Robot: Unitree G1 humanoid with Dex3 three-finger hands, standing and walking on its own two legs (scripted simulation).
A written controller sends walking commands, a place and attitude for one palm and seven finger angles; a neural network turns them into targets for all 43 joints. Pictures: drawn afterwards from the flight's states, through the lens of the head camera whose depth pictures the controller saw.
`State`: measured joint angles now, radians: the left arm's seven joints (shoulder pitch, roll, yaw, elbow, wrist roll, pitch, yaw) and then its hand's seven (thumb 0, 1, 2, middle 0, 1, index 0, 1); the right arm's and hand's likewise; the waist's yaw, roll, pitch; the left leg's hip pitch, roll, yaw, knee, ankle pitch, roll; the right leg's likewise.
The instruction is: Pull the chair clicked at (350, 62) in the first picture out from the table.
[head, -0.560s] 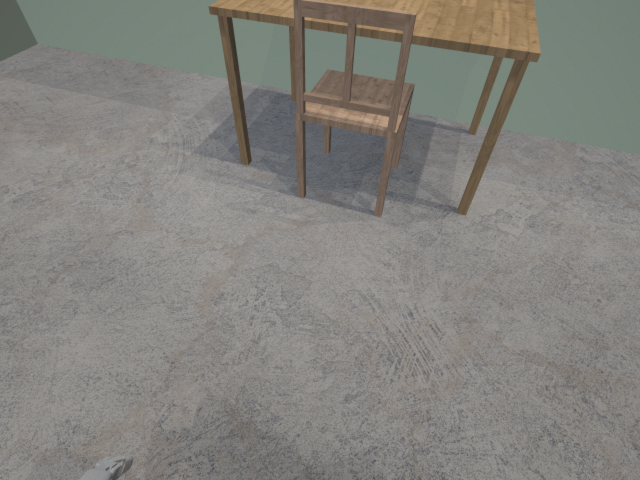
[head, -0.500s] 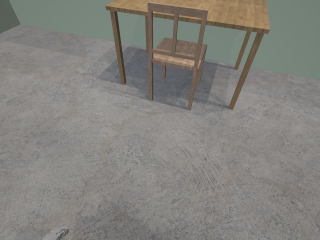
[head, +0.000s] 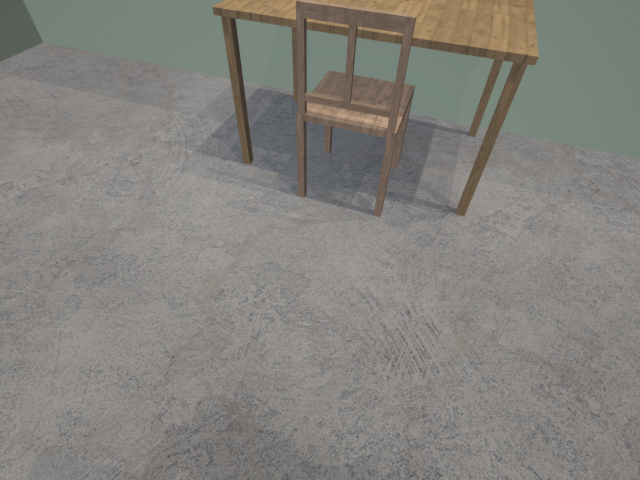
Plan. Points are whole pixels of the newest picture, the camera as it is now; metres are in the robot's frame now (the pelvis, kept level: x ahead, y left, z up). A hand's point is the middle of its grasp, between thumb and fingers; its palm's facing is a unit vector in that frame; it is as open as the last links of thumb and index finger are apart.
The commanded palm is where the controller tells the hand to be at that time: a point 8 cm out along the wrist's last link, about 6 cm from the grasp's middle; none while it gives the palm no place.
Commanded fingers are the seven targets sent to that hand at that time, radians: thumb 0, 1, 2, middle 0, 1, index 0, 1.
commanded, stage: stand and wait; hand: left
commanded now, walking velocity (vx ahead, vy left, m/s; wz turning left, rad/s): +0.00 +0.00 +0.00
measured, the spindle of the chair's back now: (350, 65) +1.42 -0.02 -0.11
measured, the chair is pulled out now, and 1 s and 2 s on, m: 0.00 0.00 0.00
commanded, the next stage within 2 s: look at it before walking up in 0.26 s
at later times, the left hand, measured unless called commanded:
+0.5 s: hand out of the picture +0.07 +0.24 -0.16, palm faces -0.04 -0.94 -0.33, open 7.4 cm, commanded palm none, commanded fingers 0.00 0.90 0.90 -0.20 -0.30 -0.20 -0.30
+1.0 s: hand out of the picture +0.08 +0.25 -0.16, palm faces -0.04 -0.94 -0.33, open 7.4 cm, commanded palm none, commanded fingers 0.00 0.90 0.90 -0.20 -0.30 -0.20 -0.30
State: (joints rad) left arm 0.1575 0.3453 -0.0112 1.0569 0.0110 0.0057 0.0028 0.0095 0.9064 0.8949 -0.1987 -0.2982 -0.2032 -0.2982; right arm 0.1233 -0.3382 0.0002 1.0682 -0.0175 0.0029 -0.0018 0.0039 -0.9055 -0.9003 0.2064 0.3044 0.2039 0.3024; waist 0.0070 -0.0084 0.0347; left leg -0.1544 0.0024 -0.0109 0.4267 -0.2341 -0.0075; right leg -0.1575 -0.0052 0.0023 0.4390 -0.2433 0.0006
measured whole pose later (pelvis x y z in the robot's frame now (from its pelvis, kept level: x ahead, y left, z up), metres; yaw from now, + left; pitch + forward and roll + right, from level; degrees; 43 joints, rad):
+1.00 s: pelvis +0.00 +0.00 +0.00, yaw -1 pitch -2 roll +0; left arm 0.14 0.34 -0.01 1.09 0.01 -0.01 0.00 0.01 0.91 0.89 -0.20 -0.30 -0.20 -0.30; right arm 0.10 -0.33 0.00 1.11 -0.01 -0.01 0.00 0.00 -0.91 -0.90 0.21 0.30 0.20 0.30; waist 0.01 -0.01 0.03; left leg -0.13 0.00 0.00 0.37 -0.21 -0.01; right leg -0.14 0.00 0.01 0.39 -0.22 0.00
